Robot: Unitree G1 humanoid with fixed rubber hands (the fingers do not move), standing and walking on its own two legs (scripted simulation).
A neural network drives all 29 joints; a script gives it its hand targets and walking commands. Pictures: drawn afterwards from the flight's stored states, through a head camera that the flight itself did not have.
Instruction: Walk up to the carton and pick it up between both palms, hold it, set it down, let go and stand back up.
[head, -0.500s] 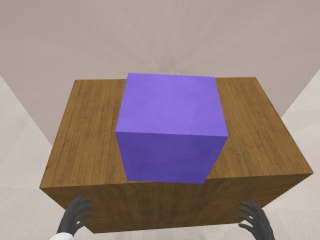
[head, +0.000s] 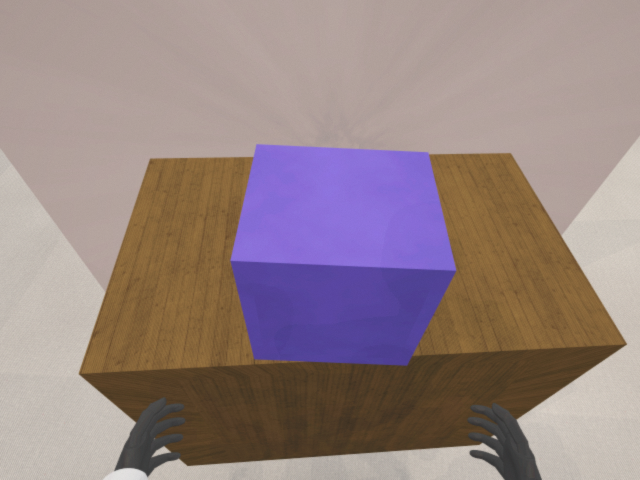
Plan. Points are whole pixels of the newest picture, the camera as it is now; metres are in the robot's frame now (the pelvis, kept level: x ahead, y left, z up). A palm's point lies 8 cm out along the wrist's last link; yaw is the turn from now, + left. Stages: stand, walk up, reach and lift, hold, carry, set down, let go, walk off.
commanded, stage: let go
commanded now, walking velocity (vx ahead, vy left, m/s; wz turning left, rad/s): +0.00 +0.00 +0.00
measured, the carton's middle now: (336, 261) +0.40 -0.02 +0.03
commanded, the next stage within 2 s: stand in 0.18 s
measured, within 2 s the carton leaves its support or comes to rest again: neither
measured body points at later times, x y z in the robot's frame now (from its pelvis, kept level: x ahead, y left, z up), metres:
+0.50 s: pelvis +0.01 +0.00 +0.00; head +0.00 +0.00 +0.45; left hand +0.17 +0.27 -0.08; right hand +0.15 -0.27 -0.09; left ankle +0.00 +0.14 -0.74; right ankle +0.02 -0.11 -0.74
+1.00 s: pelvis +0.01 +0.00 +0.00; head +0.00 +0.01 +0.45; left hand +0.16 +0.27 -0.09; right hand +0.15 -0.27 -0.09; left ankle +0.00 +0.14 -0.74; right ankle +0.02 -0.11 -0.74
